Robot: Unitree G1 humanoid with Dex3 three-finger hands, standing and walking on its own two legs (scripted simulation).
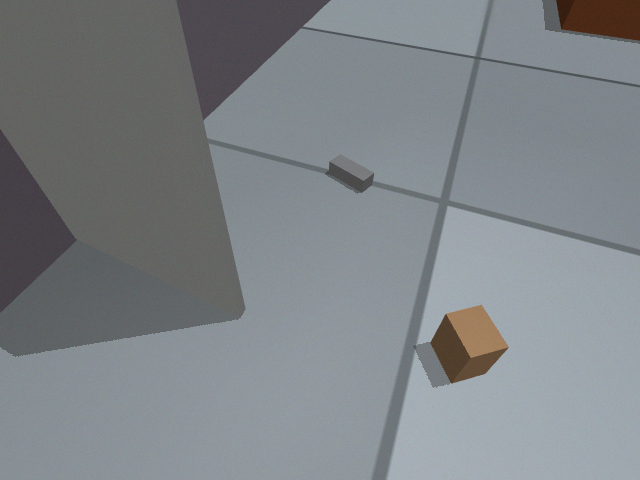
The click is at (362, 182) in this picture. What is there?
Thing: lying carton
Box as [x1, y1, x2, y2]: [329, 154, 373, 192]
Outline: 329,161 330,174 361,192 372,183 373,172 339,154
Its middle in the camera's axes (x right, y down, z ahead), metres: +0.17 -0.32 +1.90
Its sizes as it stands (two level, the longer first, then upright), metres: 0.213 0.083 0.075
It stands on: the floor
